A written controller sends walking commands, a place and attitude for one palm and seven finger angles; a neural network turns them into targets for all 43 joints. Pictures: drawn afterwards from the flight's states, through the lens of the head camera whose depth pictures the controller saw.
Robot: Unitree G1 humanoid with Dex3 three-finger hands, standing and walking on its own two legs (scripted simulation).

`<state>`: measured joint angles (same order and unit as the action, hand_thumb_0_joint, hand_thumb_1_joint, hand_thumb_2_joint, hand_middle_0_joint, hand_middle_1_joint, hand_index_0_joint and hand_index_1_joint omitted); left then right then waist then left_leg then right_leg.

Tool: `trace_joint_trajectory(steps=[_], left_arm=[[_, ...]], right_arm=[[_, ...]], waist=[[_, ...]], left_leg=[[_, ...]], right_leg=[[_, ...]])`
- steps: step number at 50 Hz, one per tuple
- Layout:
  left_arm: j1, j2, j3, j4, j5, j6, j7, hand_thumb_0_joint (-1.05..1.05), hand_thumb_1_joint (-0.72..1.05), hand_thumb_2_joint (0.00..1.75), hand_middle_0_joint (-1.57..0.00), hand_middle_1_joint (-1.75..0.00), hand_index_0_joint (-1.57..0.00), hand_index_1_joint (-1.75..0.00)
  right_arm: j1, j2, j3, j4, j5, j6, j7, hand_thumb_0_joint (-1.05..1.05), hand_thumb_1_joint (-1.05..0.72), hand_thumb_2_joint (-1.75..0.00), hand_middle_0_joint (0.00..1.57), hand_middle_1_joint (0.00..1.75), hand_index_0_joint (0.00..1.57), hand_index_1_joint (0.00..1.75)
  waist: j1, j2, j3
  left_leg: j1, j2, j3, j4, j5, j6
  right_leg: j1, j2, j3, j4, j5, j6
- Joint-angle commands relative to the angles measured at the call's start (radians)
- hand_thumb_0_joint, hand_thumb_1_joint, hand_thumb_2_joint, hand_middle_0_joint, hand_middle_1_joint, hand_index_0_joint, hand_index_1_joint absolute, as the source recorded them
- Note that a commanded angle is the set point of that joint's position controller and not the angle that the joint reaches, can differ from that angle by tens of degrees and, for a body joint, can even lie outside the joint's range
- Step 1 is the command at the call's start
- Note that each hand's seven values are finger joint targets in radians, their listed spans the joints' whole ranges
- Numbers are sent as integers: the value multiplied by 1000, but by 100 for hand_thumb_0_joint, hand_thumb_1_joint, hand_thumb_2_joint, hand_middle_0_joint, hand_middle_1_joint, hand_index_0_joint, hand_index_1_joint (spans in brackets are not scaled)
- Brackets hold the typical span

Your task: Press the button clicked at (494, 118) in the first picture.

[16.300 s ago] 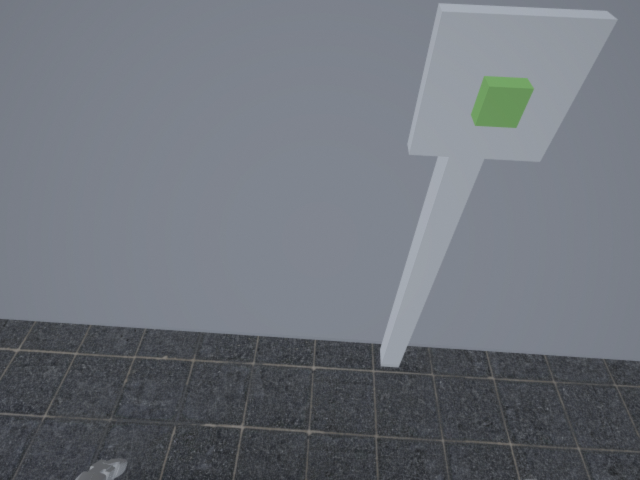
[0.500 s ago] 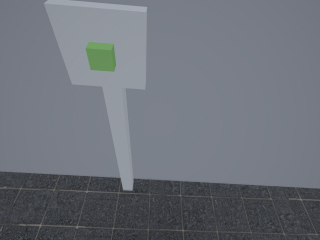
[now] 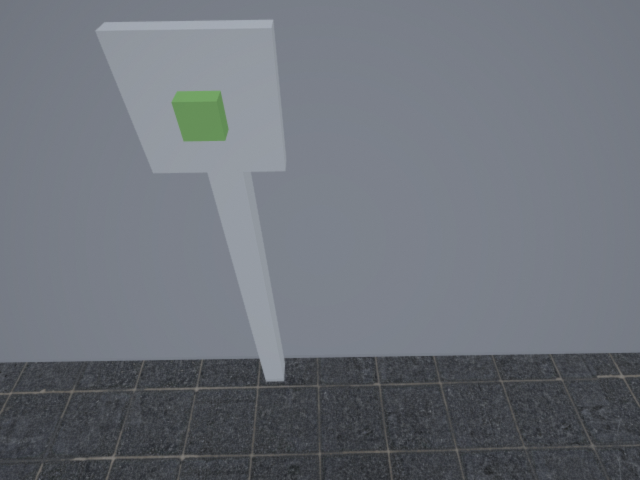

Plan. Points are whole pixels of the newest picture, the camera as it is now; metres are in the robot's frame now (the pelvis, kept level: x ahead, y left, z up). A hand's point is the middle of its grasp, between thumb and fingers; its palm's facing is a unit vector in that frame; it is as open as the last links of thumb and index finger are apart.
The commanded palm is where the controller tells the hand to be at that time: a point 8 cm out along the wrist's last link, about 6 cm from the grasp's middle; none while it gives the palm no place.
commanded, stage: come to a stop and stand still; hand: left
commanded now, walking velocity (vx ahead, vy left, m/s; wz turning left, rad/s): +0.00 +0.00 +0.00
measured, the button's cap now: (202, 115) +0.52 +0.19 +0.21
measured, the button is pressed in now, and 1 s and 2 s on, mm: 0 0 0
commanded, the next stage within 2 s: look again from close up in 1.06 s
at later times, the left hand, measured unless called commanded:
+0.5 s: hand out of the picture +0.00 +0.14 -0.17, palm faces +0.01 -0.98 -0.18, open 7.3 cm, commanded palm none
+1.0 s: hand out of the picture +0.03 +0.13 -0.17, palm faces +0.03 -0.98 -0.20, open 7.3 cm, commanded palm none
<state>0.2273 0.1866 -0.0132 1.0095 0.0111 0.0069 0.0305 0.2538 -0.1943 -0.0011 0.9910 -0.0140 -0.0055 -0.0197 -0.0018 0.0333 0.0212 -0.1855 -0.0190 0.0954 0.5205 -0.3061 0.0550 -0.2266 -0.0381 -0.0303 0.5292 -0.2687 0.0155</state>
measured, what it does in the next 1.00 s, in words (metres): stands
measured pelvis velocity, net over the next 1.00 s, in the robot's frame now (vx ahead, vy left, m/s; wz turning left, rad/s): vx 0.02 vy -0.04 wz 0.01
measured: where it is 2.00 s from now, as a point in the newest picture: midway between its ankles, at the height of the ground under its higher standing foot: outside the picture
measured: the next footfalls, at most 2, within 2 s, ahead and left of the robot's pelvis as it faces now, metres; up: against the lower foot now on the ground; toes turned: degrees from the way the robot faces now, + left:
none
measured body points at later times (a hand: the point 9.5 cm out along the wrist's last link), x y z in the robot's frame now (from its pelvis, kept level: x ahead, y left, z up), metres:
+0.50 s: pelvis +0.01 -0.03 +0.01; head +0.02 -0.04 +0.46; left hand +0.00 +0.19 -0.15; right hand -0.01 -0.25 -0.16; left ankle -0.01 +0.08 -0.73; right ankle +0.01 -0.13 -0.73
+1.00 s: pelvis +0.02 -0.04 +0.01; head +0.03 -0.05 +0.46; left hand +0.03 +0.18 -0.15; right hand +0.03 -0.26 -0.16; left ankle -0.01 +0.08 -0.73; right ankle +0.01 -0.13 -0.73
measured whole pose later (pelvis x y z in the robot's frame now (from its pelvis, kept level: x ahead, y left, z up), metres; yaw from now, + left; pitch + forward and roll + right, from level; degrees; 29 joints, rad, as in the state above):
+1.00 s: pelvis +0.02 -0.04 +0.01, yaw +0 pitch -1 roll +1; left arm 0.26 0.16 -0.01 1.12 0.01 -0.02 0.03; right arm 0.26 -0.15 0.01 1.14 -0.01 -0.02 -0.03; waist 0.01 0.00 0.03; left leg -0.13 0.03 0.07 0.43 -0.28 -0.01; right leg -0.18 0.01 -0.06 0.46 -0.27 -0.04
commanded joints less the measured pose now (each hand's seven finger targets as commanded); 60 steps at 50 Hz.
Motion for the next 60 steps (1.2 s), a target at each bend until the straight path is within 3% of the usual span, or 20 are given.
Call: trace_joint_trajectory(steps=[1,5,14,31,37,51,60], left_arm=[[48,111,17,-34,7,-16,0,0,90,90,-20,-30,-20,-30],[54,115,14,-24,6,-23,-1,0,90,90,-20,-30,-20,-30],[85,99,11,37,0,-37,0,0,90,90,-20,-30,-20,-30],[107,72,12,90,-1,-41,6,0,90,90,-20,-30,-20,-30],[105,76,16,88,0,-43,6,0,90,90,-20,-30,-20,-30],[96,86,23,80,0,-43,6,0,90,90,-20,-30,-20,-30],[98,86,22,78,1,-40,4,0,90,90,-20,-30,-20,-30]], right_arm=[[23,-120,-19,-46,-6,-15,8,0,-90,-90,20,30,20,30],[40,-113,-12,-21,-4,-16,8,0,-90,-90,20,30,20,30],[74,-86,0,57,3,-28,-1,0,-90,-90,20,30,20,30],[88,-44,1,126,3,-25,-13,0,-90,-90,20,30,20,30],[88,-41,-1,126,2,-27,-15,0,-90,-90,20,30,20,30],[80,-47,-2,127,1,-26,-18,0,-90,-90,20,30,20,30],[84,-43,-2,131,1,-22,-17,0,-90,-90,20,30,20,30]], waist=[[6,-35,90],[-1,-63,72],[-2,-53,21],[3,-31,44],[3,-43,23],[6,-30,23],[4,-48,46]], left_leg=[[-124,132,-182,-249,-131,1],[-93,120,-161,-234,-89,-3],[-9,120,-122,-184,105,-13],[3,125,-101,-159,160,-28],[19,127,-98,-152,194,-31],[29,132,-98,-155,220,-34],[15,128,-99,-160,176,-37]], right_leg=[[-26,-34,74,-103,-54,-51],[-33,-47,96,-135,-69,-54],[0,-68,110,-142,83,-59],[20,-72,105,-149,180,-69],[42,-75,104,-143,249,-69],[57,-75,99,-145,283,-73],[47,-72,100,-165,222,-72]])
